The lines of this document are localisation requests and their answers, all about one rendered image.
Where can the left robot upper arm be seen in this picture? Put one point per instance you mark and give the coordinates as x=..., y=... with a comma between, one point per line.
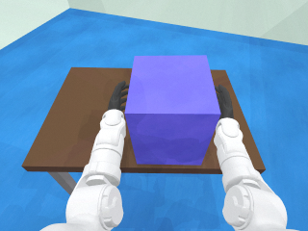
x=92, y=208

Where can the right robot upper arm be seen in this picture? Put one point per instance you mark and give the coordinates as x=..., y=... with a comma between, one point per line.
x=250, y=209

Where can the table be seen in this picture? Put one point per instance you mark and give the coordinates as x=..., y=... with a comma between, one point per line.
x=66, y=137

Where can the robot left hand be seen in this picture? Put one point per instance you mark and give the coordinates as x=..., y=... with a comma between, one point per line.
x=116, y=100

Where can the robot left forearm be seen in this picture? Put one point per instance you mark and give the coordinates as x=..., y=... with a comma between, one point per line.
x=105, y=158

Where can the carton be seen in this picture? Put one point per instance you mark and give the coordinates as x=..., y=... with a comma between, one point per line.
x=172, y=109

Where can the robot right forearm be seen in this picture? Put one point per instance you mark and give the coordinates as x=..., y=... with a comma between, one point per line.
x=233, y=158

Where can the robot right hand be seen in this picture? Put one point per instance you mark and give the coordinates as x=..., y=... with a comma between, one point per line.
x=224, y=102

